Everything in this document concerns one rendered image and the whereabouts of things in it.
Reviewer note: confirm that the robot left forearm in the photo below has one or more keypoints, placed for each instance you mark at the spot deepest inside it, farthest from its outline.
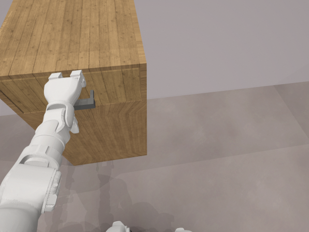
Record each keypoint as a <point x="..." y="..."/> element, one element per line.
<point x="49" y="141"/>

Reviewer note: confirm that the cabinet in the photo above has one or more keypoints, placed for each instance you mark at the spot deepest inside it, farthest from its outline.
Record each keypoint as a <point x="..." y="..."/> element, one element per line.
<point x="41" y="37"/>

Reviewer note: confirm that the robot left shin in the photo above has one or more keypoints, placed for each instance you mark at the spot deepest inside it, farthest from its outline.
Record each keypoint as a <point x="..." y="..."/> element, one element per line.
<point x="117" y="223"/>

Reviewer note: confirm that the drawer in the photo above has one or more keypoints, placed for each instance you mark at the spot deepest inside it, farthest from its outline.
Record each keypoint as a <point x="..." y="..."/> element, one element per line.
<point x="109" y="87"/>

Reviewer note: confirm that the robot left upper arm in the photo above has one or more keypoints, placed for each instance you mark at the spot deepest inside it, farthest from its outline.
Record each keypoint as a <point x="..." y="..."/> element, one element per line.
<point x="30" y="191"/>

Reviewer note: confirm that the handle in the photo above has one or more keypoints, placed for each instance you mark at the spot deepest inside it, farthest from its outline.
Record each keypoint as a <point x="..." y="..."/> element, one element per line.
<point x="85" y="103"/>

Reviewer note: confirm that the left robot hand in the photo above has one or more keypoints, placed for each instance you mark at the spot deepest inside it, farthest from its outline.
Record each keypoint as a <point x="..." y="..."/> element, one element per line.
<point x="65" y="89"/>

